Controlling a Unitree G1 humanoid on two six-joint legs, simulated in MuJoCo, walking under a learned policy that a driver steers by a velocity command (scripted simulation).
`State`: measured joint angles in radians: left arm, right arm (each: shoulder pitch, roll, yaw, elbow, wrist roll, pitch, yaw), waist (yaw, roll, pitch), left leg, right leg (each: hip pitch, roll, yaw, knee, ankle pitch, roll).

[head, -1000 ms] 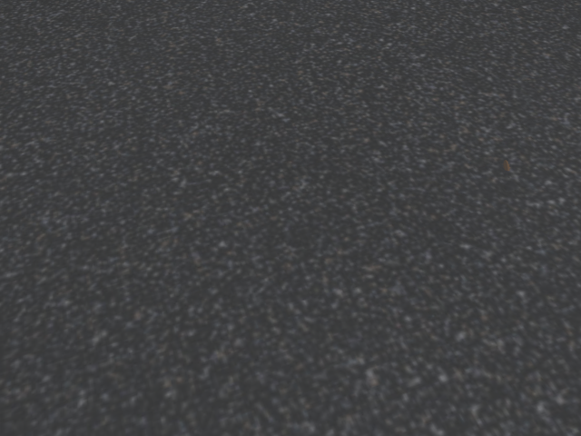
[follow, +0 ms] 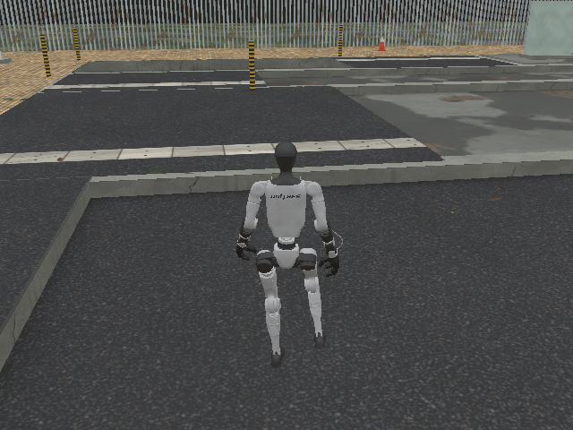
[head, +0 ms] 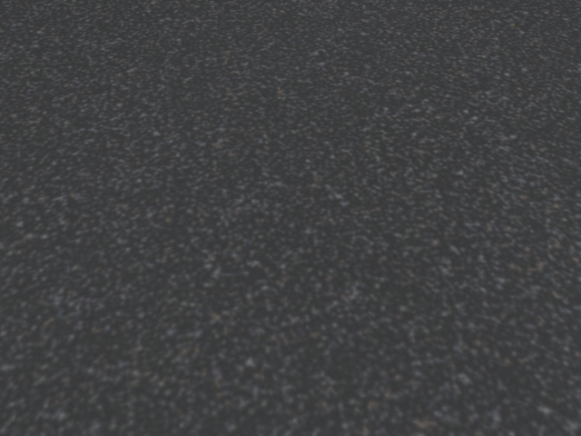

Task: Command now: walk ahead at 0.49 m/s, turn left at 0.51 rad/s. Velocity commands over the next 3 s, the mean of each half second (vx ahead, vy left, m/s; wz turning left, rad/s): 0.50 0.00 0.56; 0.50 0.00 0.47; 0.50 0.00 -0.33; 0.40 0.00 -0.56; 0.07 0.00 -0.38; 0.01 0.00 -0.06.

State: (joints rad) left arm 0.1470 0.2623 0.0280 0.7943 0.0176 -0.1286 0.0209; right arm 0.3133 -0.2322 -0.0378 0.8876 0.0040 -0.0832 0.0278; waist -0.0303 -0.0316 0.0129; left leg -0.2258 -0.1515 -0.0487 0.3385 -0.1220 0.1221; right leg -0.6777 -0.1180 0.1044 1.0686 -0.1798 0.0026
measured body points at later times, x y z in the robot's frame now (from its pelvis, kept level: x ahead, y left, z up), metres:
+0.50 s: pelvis +0.26 -0.05 +0.00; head +0.28 -0.05 +0.45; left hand +0.23 +0.24 -0.11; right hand +0.49 -0.26 -0.10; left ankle +0.28 +0.13 -0.65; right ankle +0.27 -0.15 -0.74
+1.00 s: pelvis +0.48 +0.12 +0.00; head +0.49 +0.15 +0.45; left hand +0.46 +0.43 -0.11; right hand +0.70 -0.06 -0.10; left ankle +0.45 +0.18 -0.74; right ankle +0.62 -0.01 -0.65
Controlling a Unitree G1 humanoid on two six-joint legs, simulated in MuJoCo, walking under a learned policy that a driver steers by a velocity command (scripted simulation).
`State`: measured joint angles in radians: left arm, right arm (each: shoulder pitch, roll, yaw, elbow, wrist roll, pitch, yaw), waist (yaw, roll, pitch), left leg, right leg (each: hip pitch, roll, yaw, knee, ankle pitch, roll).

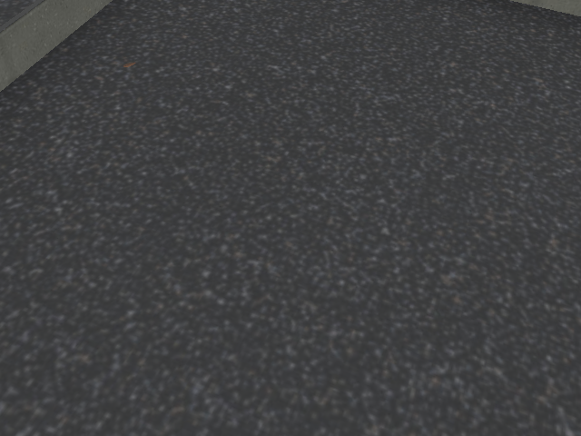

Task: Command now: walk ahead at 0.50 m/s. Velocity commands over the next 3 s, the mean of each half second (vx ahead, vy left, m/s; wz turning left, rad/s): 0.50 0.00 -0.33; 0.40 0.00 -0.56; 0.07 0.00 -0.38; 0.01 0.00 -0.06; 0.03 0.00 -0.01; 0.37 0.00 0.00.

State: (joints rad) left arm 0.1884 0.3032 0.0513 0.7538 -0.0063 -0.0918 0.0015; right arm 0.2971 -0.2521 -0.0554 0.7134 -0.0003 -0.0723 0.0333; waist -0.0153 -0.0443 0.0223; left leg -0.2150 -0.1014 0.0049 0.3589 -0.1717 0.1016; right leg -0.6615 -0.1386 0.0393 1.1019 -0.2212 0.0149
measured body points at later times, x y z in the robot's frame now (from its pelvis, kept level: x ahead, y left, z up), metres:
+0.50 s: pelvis +0.29 -0.08 -0.01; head +0.32 -0.08 +0.44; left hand +0.48 +0.15 -0.11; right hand +0.34 -0.37 -0.12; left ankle +0.23 +0.08 -0.65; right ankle +0.32 -0.15 -0.74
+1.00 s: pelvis +0.53 -0.08 -0.01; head +0.57 -0.09 +0.44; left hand +0.78 +0.10 -0.12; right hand +0.53 -0.39 -0.09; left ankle +0.63 -0.01 -0.74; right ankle +0.43 -0.18 -0.65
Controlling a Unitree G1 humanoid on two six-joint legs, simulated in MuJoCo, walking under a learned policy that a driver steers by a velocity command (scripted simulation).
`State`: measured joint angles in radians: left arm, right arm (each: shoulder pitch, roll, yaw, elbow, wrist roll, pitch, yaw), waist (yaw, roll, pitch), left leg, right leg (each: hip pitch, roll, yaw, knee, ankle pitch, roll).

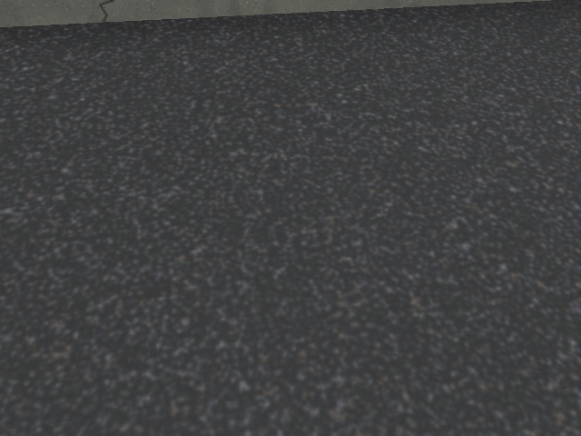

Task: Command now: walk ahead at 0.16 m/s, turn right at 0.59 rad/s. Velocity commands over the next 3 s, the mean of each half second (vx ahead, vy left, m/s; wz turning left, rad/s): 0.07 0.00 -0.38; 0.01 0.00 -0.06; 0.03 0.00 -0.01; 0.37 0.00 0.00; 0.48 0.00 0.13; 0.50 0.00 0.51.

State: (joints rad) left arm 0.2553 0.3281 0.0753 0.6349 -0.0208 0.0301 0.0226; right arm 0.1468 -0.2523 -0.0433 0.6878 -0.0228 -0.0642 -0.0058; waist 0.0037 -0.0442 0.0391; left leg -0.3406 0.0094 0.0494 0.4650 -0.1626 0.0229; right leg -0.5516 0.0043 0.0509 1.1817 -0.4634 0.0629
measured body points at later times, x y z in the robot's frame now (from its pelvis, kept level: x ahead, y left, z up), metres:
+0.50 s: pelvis +0.06 -0.04 +0.00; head +0.09 -0.07 +0.45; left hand +0.29 +0.17 -0.07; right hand +0.13 -0.34 -0.12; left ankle +0.07 +0.11 -0.69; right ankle +0.07 -0.14 -0.74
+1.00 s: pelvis +0.07 -0.02 +0.00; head +0.08 -0.02 +0.45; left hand +0.22 +0.22 -0.13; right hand +0.12 -0.28 -0.14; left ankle +0.08 +0.10 -0.74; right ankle +0.07 -0.15 -0.74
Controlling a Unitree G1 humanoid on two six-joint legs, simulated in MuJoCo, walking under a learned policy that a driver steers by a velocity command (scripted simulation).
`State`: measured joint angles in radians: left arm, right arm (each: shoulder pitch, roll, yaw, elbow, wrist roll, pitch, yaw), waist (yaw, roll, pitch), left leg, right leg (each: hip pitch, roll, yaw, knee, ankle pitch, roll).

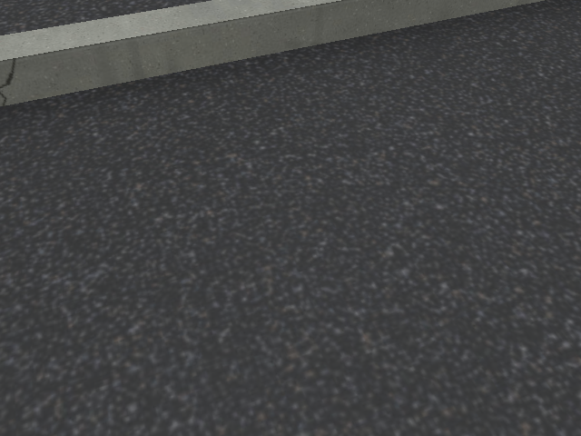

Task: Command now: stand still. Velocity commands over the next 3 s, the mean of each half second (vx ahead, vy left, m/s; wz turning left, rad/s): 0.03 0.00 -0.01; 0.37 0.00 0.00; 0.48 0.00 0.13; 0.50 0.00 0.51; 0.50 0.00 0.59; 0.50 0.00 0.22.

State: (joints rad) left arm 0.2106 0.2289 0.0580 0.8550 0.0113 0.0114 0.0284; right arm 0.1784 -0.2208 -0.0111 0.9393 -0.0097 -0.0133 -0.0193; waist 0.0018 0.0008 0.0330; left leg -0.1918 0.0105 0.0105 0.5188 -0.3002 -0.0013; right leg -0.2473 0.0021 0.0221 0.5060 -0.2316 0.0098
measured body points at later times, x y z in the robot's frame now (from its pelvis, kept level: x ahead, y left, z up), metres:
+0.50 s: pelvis +0.02 +0.00 +0.00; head +0.01 +0.00 +0.45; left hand +0.06 +0.26 -0.15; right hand +0.04 -0.25 -0.15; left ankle -0.01 +0.12 -0.74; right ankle +0.02 -0.12 -0.73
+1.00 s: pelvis +0.19 -0.02 +0.00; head +0.22 -0.03 +0.45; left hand +0.09 +0.21 -0.14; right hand +0.41 -0.25 -0.11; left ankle +0.38 +0.12 -0.69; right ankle +0.04 -0.12 -0.74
